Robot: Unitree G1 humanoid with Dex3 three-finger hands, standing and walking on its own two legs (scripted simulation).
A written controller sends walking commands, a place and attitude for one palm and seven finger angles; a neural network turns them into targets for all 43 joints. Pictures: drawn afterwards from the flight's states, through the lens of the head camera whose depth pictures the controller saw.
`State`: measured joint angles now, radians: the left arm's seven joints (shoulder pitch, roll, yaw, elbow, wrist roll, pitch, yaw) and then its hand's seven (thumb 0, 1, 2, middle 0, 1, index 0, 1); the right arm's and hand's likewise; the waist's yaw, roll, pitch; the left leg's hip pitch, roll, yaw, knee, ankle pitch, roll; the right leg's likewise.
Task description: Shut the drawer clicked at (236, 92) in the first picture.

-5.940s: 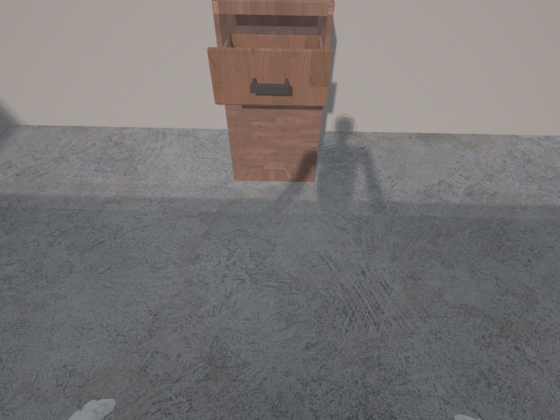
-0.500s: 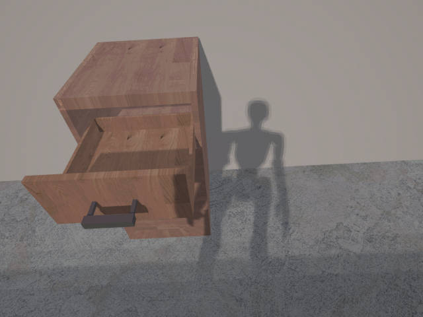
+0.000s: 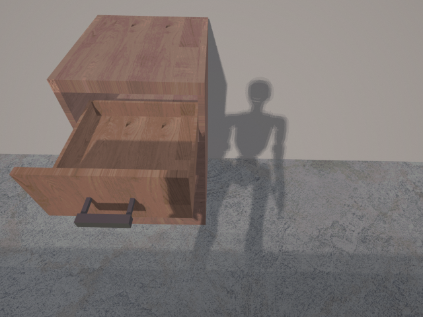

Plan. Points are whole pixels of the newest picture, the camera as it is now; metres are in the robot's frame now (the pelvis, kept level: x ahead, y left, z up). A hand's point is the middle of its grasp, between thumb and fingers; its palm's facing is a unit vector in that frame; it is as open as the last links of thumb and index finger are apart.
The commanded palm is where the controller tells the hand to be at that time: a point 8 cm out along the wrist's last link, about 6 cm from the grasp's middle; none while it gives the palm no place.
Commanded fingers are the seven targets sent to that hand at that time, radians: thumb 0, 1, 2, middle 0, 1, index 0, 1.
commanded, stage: come to a stop and stand still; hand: left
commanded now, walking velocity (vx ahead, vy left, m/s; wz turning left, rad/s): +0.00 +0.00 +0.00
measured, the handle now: (107, 211) +0.34 +0.26 -0.05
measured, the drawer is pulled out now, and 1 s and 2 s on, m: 0.29 0.29 0.29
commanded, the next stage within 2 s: look again from close up in 0.52 s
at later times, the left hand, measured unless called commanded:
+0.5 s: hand out of the picture +0.05 +0.20 -0.17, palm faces +0.02 -0.98 -0.22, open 7.4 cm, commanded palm none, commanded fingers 0.00 0.90 0.90 -0.20 -0.30 -0.20 -0.30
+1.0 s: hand out of the picture +0.04 +0.18 -0.17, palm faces +0.04 -0.98 -0.20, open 7.4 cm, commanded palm none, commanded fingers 0.00 0.90 0.90 -0.20 -0.30 -0.20 -0.30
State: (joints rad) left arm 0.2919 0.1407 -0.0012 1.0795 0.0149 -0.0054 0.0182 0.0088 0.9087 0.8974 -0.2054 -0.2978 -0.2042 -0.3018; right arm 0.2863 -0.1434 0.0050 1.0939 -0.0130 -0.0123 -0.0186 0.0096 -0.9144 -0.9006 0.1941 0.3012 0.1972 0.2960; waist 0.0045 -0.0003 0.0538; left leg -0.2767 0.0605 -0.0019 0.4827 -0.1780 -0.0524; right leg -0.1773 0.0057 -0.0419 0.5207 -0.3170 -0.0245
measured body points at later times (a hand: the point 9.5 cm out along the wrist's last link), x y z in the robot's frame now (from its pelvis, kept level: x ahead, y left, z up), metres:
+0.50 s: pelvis +0.03 +0.01 +0.00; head +0.05 +0.01 +0.45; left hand +0.05 +0.25 -0.15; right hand +0.07 -0.22 -0.16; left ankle +0.05 +0.15 -0.74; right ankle -0.02 -0.10 -0.74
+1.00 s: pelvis +0.04 +0.00 +0.00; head +0.06 +0.00 +0.45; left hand +0.04 +0.23 -0.15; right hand +0.06 -0.22 -0.16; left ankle +0.05 +0.15 -0.74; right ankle -0.02 -0.10 -0.74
